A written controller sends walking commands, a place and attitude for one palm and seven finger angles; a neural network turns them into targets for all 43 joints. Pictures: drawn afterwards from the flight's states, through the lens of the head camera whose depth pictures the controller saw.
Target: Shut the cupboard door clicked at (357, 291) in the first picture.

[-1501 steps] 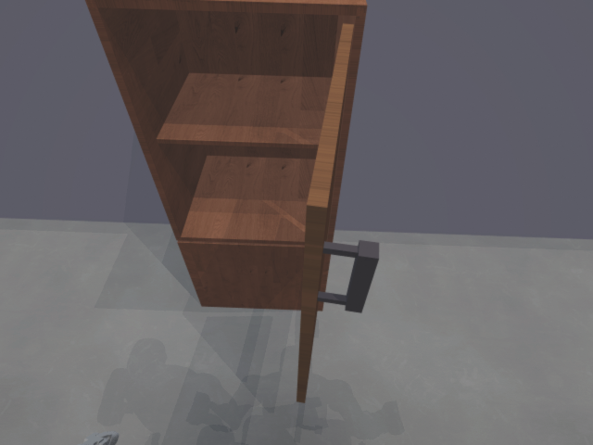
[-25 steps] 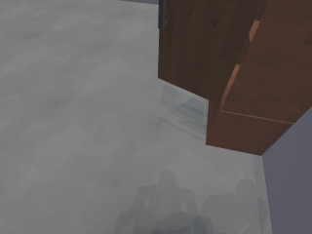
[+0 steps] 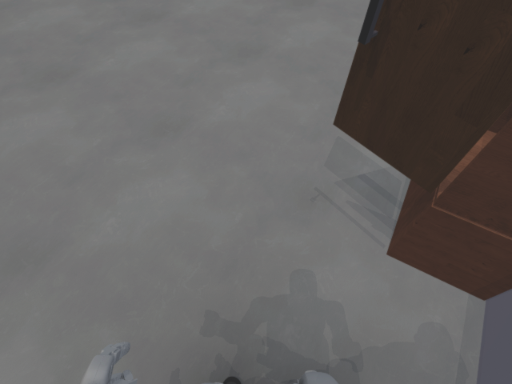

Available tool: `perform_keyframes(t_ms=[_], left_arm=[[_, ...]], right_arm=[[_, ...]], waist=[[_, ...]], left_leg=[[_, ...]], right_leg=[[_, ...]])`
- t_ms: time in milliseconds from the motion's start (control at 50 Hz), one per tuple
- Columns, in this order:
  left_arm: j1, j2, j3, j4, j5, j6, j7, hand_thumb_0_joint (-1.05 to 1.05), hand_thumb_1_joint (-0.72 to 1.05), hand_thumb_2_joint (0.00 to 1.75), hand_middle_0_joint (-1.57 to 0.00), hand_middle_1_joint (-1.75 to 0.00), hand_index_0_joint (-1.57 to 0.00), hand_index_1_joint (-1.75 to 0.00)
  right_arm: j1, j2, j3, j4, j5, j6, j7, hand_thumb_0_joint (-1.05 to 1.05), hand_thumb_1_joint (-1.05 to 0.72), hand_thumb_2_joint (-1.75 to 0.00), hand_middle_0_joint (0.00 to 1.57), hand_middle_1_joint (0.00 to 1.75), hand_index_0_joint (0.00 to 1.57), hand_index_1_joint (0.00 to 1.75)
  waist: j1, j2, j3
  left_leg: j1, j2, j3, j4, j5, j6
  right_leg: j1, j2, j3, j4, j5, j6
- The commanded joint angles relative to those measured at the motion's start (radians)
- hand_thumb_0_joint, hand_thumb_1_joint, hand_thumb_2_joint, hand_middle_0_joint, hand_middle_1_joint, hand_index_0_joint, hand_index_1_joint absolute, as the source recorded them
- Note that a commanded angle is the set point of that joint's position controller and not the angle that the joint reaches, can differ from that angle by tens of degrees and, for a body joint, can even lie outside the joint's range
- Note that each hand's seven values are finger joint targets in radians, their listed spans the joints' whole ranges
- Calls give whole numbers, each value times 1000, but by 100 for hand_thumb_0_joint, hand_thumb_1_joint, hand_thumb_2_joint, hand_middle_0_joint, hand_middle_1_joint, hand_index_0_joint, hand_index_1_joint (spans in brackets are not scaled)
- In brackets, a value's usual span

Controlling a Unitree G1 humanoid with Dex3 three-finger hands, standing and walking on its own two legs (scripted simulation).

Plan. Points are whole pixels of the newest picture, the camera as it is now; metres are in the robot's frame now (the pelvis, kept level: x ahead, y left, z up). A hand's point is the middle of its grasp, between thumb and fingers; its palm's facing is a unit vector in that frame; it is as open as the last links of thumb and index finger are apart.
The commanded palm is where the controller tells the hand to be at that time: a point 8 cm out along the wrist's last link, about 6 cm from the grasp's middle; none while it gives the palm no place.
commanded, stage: walk to a spot facing it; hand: left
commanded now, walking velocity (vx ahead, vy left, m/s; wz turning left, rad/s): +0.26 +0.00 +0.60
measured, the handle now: (376, 14) +0.94 -0.29 +0.08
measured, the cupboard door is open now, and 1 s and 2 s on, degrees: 70 70 70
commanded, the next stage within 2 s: turn to face it in 0.88 s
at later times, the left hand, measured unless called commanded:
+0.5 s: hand out of the picture -0.03 +0.13 -0.16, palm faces +0.41 -0.88 -0.25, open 7.4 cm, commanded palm none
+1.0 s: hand (87, 291) +0.29 +0.33 -0.14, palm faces +0.53 -0.82 -0.20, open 7.4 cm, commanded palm none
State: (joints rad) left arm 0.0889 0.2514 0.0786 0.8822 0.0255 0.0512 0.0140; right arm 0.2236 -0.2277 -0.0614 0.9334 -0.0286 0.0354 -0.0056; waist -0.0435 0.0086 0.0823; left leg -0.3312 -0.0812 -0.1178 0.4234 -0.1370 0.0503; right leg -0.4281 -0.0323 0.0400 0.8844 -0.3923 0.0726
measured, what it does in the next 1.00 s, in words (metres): walks ahead, turning left: right foot, then left foot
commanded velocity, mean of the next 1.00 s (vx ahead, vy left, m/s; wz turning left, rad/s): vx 0.25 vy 0.00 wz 0.51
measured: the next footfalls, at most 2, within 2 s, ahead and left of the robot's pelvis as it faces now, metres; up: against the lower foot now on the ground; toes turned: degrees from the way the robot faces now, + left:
right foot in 0.12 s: +0.04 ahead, -0.15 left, +0.00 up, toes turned +6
left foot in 0.60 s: +0.19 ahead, +0.14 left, +0.00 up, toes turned +32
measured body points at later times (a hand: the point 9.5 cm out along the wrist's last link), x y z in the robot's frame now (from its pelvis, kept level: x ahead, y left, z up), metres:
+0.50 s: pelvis +0.09 -0.02 -0.01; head +0.15 -0.01 +0.44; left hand -0.05 +0.18 -0.14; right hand +0.28 -0.22 -0.16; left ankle +0.11 +0.13 -0.69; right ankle +0.00 -0.15 -0.74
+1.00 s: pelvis +0.26 +0.09 +0.00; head +0.29 +0.12 +0.45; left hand +0.26 +0.37 -0.13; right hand +0.39 -0.12 -0.14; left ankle +0.16 +0.12 -0.74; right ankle +0.45 +0.01 -0.69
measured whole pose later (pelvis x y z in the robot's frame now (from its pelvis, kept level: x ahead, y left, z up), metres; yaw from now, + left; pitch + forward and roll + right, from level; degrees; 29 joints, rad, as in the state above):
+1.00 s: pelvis +0.26 +0.09 +0.00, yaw +35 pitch +1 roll +0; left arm 0.08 0.22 0.07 0.84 0.03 0.01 -0.02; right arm 0.34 -0.18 -0.03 0.97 -0.02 -0.03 0.00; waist -0.05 -0.03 0.06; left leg -0.09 -0.08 -0.04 0.36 -0.28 0.07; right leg -0.61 -0.12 0.00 0.83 -0.15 0.08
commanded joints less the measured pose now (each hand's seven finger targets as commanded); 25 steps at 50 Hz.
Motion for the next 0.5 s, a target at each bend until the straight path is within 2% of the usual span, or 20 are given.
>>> perform_keyframes(t_ms=[0, 20, 40, 60, 80, 100, 120, 140, 160, 180, 220, 280, 340, 360, 440, 460, 480], left_arm=[[68, 78, 5, -62, -5, -22, -1, 0, 90, 90, -20, -30, -20, -30], [108, 87, 6, -47, -5, -24, -5, 0, 90, 90, -20, -30, -20, -30], [185, 101, 14, -26, -4, -27, -7, 0, 90, 90, -20, -30, -20, -30], [261, 152, 28, -10, 5, -37, -4, 0, 90, 90, -20, -30, -20, -30], [280, 239, 43, -22, 22, -47, 10, 0, 90, 90, -20, -30, -20, -30], [211, 233, 29, -37, 4, -45, 18, 0, 90, 90, -20, -30, -20, -30], [96, 199, 23, -68, -4, -48, 16, 0, 90, 90, -20, -30, -20, -30], [61, 163, 20, -77, -7, -63, 14, 0, 90, 90, -20, -30, -20, -30], [57, 128, 13, -70, -7, -72, 16, 0, 90, 90, -20, -30, -20, -30], [61, 97, 4, -63, -8, -83, 12, 0, 90, 90, -20, -30, -20, -30], [169, 89, 2, -28, -8, -100, 9, 0, 90, 90, -20, -30, -20, -30], [303, 88, 3, 23, -2, -110, 14, 0, 90, 90, -20, -30, -20, -30], [376, 88, 2, 52, 3, -113, 16, 0, 90, 90, -20, -30, -20, -30], [409, 83, 0, 65, 4, -115, 16, 0, 90, 90, -20, -30, -20, -30], [427, 93, 1, 73, 9, -114, 16, 0, 90, 90, -20, -30, -20, -30], [419, 104, 3, 75, 8, -115, 15, 0, 90, 90, -20, -30, -20, -30], [405, 121, 8, 67, 7, -116, 13, 0, 90, 90, -20, -30, -20, -30]], right_arm=[[18, -211, -63, -64, -8, 1, -6, 0, -90, -90, 20, 30, 20, 30], [-5, -211, -65, -69, -6, 3, -4, 0, -90, -90, 20, 30, 20, 30], [-46, -205, -65, -82, -2, 6, -4, 0, -90, -90, 20, 30, 20, 30], [-68, -172, -60, -93, 6, 5, 0, 0, -90, -90, 20, 30, 20, 30], [-47, -78, -44, -112, 21, -4, 1, 0, -90, -90, 20, 30, 20, 30], [-81, -133, -52, -117, 0, -8, 8, 0, -90, -90, 20, 30, 20, 30], [-46, -138, -56, -118, -6, 0, 19, 0, -90, -90, 20, 30, 20, 30], [-8, -118, -53, -96, -10, 10, 25, 0, -90, -90, 20, 30, 20, 30], [7, -117, -52, -79, -11, 11, 33, 0, -90, -90, 20, 30, 20, 30], [-6, -117, -47, -73, -10, 6, 42, 0, -90, -90, 20, 30, 20, 30], [-36, -88, -36, -84, -2, 0, 50, 0, -90, -90, 20, 30, 20, 30], [-108, -69, -23, -105, 0, -3, 54, 0, -90, -90, 20, 30, 20, 30], [-170, -51, -10, -122, 1, -2, 56, 0, -90, -90, 20, 30, 20, 30], [-199, -46, -7, -128, 2, -4, 59, 0, -90, -90, 20, 30, 20, 30], [-279, -35, 11, -152, 3, -12, 66, 0, -90, -90, 20, 30, 20, 30], [-274, -38, 12, -154, 3, -17, 66, 0, -90, -90, 20, 30, 20, 30], [-241, -40, 12, -146, 2, -23, 63, 0, -90, -90, 20, 30, 20, 30]], waist=[[17, 193, -145], [34, 184, -132], [75, 160, -129], [117, 39, -127], [128, -310, -124], [96, -268, -7], [24, -176, 35], [-4, -157, 18], [-15, -175, 4], [-12, -173, 38], [19, -153, 4], [62, -160, -17], [86, -188, -14], [102, -195, -10], [103, -185, 39], [90, -178, 36], [72, -174, 13]], left_leg=[[98, 226, -340, -141, -253, 90], [30, 198, -334, -140, -335, 75], [-96, 161, -301, -114, -432, 50], [-270, 78, -221, 32, -481, 3], [-491, -47, 4, 394, -476, -70], [-470, 3, 19, 642, -423, -75], [-440, 34, 7, 744, -328, -72], [-402, 67, 22, 800, -258, -85], [-387, 91, 39, 826, -215, -90], [-377, 112, 64, 813, -167, -96], [-392, 101, 103, 774, -123, -99], [-438, 113, 140, 706, -130, -95], [-457, 121, 172, 632, -138, -81], [-464, 120, 184, 601, -147, -77], [-407, 119, 234, 415, -160, -47], [-347, 111, 247, 346, -183, -35], [-267, 75, 286, 300, -209, -19]], right_leg=[[92, 48, -33, -208, -25, -21], [178, 68, -57, -283, -7, -28], [332, 74, -74, -390, 36, -35], [509, -1, 14, -555, -42, -62], [602, -323, 418, -750, -315, -156], [347, -447, 512, -806, -399, -195], [248, -413, 395, -796, -284, -198], [228, -347, 316, -772, -230, -183], [237, -305, 237, -754, -157, -165], [245, -263, 115, -724, 5, -161], [356, -233, 8, -666, 264, -154], [505, -253, -52, -609, 546, -143], [570, -270, -109, -583, 680, -140], [599, -274, -113, -577, 726, -139], [581, -302, -167, -562, 760, -154], [568, -313, -178, -531, 812, -155], [558, -313, -207, -482, 932, -153]])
